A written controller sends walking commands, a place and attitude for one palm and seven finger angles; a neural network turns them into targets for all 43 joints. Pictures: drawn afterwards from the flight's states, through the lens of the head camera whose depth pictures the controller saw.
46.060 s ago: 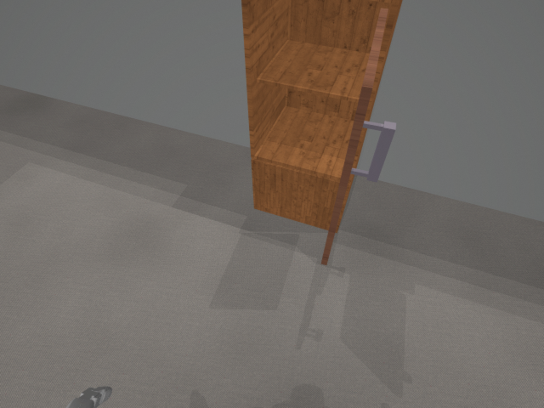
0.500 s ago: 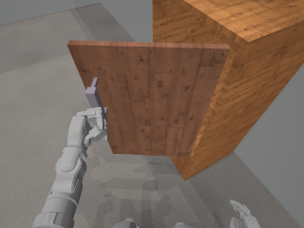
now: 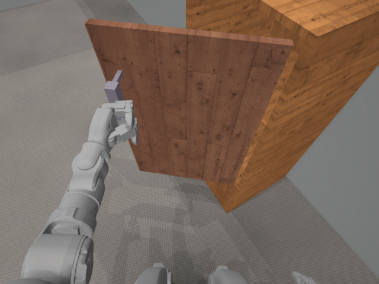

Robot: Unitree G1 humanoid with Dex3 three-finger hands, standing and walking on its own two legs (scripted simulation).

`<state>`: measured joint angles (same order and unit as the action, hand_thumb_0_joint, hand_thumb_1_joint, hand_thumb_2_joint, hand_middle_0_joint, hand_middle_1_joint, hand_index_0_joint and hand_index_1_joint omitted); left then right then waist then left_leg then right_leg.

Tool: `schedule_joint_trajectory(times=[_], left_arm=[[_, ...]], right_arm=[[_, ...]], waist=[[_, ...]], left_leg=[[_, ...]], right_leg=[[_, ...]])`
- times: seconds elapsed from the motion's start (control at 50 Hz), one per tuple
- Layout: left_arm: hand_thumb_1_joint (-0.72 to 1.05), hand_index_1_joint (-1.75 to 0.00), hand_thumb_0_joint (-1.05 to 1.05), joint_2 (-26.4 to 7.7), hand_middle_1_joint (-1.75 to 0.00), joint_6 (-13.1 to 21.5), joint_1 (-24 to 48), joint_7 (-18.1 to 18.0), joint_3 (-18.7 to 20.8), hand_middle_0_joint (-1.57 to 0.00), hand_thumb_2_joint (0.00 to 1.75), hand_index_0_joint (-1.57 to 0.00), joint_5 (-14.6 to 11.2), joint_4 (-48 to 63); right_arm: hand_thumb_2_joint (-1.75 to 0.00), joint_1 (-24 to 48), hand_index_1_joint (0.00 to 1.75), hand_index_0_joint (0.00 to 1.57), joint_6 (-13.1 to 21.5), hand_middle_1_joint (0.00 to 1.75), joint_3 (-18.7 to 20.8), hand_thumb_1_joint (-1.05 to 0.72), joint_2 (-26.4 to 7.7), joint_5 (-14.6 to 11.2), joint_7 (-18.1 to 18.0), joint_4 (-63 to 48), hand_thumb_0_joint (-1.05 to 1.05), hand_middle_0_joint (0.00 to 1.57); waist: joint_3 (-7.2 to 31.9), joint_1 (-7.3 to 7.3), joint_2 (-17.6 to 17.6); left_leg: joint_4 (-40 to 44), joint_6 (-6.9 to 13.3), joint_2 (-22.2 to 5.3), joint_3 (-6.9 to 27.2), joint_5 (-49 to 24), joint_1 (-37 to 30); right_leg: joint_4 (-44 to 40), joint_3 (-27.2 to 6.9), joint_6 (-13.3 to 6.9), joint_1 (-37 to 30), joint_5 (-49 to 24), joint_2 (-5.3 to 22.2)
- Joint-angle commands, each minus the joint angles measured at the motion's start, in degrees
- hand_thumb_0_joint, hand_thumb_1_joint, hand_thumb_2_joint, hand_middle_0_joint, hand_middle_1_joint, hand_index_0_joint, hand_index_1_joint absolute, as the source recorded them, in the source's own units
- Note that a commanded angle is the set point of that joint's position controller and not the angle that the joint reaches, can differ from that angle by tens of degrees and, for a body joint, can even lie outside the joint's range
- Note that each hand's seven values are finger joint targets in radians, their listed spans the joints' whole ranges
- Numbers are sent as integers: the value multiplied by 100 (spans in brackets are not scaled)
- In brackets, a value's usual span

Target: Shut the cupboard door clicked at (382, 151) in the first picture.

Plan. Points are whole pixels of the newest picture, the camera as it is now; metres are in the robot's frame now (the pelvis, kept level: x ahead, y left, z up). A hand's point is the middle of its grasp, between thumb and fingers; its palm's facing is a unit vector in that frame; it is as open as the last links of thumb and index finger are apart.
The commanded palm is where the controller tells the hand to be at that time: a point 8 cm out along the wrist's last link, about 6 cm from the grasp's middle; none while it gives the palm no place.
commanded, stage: push the door shut along its arc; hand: left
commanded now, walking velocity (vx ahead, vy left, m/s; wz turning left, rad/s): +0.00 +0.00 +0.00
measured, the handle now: (122, 102) +0.50 +0.16 +0.07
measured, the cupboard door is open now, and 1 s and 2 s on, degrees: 50 33 24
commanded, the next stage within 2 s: pull the fist back off the door in 1.28 s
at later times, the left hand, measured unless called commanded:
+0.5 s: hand (151, 106) +0.48 +0.09 +0.07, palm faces -0.30 -0.96 -0.02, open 3.1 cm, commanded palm +0.48 +0.14 +0.07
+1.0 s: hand (166, 89) +0.54 +0.06 +0.07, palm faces -0.40 -0.92 +0.00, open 2.9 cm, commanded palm +0.55 +0.10 +0.07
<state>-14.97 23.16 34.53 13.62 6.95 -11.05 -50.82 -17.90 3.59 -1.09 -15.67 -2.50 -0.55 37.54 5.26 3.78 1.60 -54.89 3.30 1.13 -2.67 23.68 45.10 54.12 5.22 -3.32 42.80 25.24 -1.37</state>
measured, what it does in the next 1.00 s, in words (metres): stands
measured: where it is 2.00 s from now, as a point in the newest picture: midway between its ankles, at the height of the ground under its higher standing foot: outside the picture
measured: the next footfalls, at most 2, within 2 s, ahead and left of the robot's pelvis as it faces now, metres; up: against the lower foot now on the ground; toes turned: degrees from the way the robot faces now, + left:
none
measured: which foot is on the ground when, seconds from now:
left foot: down 0.00-1.00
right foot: down 0.00-1.00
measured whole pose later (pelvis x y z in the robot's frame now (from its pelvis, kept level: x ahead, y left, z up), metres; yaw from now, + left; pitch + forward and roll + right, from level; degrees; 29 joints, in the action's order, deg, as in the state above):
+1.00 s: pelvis +0.00 +0.00 -0.03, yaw -2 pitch +24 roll -3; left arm -25.8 16.9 65.7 23.0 12.4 -6.3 -72.4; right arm -22.6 2.6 -2.1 -16.5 -0.8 0.0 38.0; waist 6.1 12.3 3.1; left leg -64.3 3.4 -1.2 -2.5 27.0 61.7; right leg 61.5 5.6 -3.7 59.0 27.1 -3.3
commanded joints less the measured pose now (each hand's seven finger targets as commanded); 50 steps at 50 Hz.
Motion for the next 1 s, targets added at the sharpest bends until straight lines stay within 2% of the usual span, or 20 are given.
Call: schedule_joint_trajectory(times=[0.0,0.02,0.08,0.12,0.16,0.2,0.26,0.34,0.38,0.42,0.5,0.62,0.66,0.74,0.78,0.82,0.86,0.9,0.92,0.98], left_arm=[[90,-150,0,-778,-150,448,3180,167,80,-130,90,-130,26,805],[90,-150,0,-884,-150,477,3239,181,182,-130,90,-130,23,811],[90,-150,0,-674,-150,458,3402,277,12,-130,90,-130,19,562],[90,-150,0,-1033,-150,423,3479,282,306,-130,90,-130,30,265],[90,-150,0,-938,-150,430,3698,316,209,-130,90,-130,51,259],[90,-150,0,-1080,-150,423,3853,325,287,-130,90,-130,115,56],[90,-150,0,-1025,-150,460,4183,370,237,-130,90,-130,142,59],[90,-150,0,-1241,-150,330,4443,455,364,-130,90,-130,141,-310],[90,-150,0,-1467,-150,302,4544,476,514,-130,90,-130,167,-307],[90,-150,0,-1343,-150,334,4775,517,407,-130,90,-130,183,-236],[90,-150,0,-1462,-150,205,4849,621,455,-130,90,-130,193,-510],[90,-150,0,-1570,-150,77,5572,681,421,-130,90,-130,237,-765],[90,-150,0,-1912,-150,21,5543,692,716,-130,90,-130,259,-842],[90,-150,0,-1983,-150,-29,5782,779,699,-130,90,-130,318,-780],[90,-150,0,-2126,-150,-136,5521,797,876,-130,90,-130,348,-951],[90,-150,0,-2039,-150,-210,5758,828,760,-130,90,-130,374,-1042],[90,-150,0,-2201,-150,-257,5868,854,831,-130,90,-130,416,-1062],[90,-150,0,-2153,-150,-302,5919,913,762,-130,90,-130,422,-1001],[90,-150,0,-1922,-150,-293,6150,948,567,-130,90,-130,374,-904],[90,-150,0,-1921,-150,-367,6378,1003,507,-130,90,-130,389,-959]], right_arm=[[-90,-365,30,20,169,30,354,-90,-891,24,-43,-493,0,20],[-90,-417,30,20,171,30,364,-90,-918,38,-41,-493,0,20],[-90,-493,30,20,152,30,365,-90,-915,41,0,-462,0,20],[-90,-586,30,20,114,30,361,-90,-976,45,-20,-436,0,20],[-90,-577,30,20,97,30,340,-90,-946,46,0,-467,0,20],[-90,-660,30,20,69,30,355,-90,-974,52,-6,-417,0,20],[-90,-738,30,20,84,30,375,-90,-988,79,22,-371,0,20],[-90,-853,30,20,39,30,347,-90,-1031,78,0,-339,0,20],[-90,-886,30,20,33,30,345,-90,-1053,85,1,-355,0,20],[-90,-945,30,20,47,30,352,-90,-1035,99,13,-356,0,20],[-90,-1008,30,20,10,30,337,-90,-1068,95,19,-327,0,20],[-90,-1168,30,20,32,30,309,-90,-1105,117,-9,-240,0,20],[-90,-1207,30,20,38,30,312,-90,-1136,144,-10,-231,0,20],[-90,-1287,30,20,42,30,302,-90,-1128,166,8,-231,0,20],[-90,-1336,30,20,11,30,321,-90,-1145,172,25,-271,0,20],[-90,-1372,30,20,-10,30,293,-90,-1116,174,7,-270,0,20],[-90,-1408,30,20,-29,30,306,-90,-1138,175,-3,-239,0,20],[-90,-1427,30,20,-22,30,313,-90,-1143,179,-7,-243,0,20],[-90,-1438,30,20,-8,30,305,-90,-1121,182,-21,-245,0,20],[-90,-1472,30,20,9,30,323,-90,-1148,204,-22,-125,0,20]], waist=[[2143,369,47],[2318,317,134],[2353,403,129],[2279,412,-113],[2303,439,48],[2271,513,-49],[2542,531,264],[2474,681,12],[2591,636,190],[2797,685,331],[2659,769,100],[2648,979,370],[2890,925,292],[3169,937,598],[3199,893,396],[3102,1025,312],[3088,1040,307],[3158,1037,369],[3231,1130,496],[3164,1200,510]], left_leg=[[608,-140,-112,668,-970,-1599],[582,-140,-106,694,-1125,-1706],[539,-158,-133,730,-1258,-1787],[512,-120,-119,699,-1176,-1502],[490,-120,-111,677,-1141,-1449],[433,-116,-138,698,-1070,-1325],[345,-138,-149,770,-1259,-1602],[256,-88,-155,748,-1195,-1280],[211,-96,-154,742,-1183,-1223],[135,-86,-149,778,-1406,-1391],[72,-71,-167,765,-1244,-1121],[-95,-41,-179,839,-1272,-1076],[-198,-33,-187,806,-1353,-965],[-320,-54,-209,832,-1716,-1083],[-363,-37,-196,772,-1776,-921],[-433,9,-175,725,-1741,-702],[-486,5,-187,707,-1653,-599],[-484,-3,-186,714,-1685,-638],[-519,23,-170,712,-1832,-800],[-569,9,-201,760,-1756,-836]], right_leg=[[-732,-507,142,-244,-1218,10],[-660,-478,122,-242,-1303,2],[-621,-438,124,-84,-1358,-19],[-629,-479,135,-183,-1354,-26],[-606,-510,140,-134,-1348,-21],[-573,-512,149,-39,-1286,-26],[-477,-478,123,183,-1318,-42],[-472,-511,147,173,-1337,-59],[-428,-535,130,156,-1314,-56],[-348,-511,128,260,-1431,-73],[-394,-540,149,275,-1342,-88],[-282,-498,126,670,-1227,-119],[-249,-554,134,518,-1328,-124],[-97,-530,129,620,-1587,-128],[-106,-550,141,440,-1721,-151],[-73,-553,155,444,-1776,-173],[-98,-598,165,417,-1744,-171],[-95,-590,157,399,-1760,-171],[-54,-564,152,545,-1845,-184],[-72,-537,161,747,-1703,-193]])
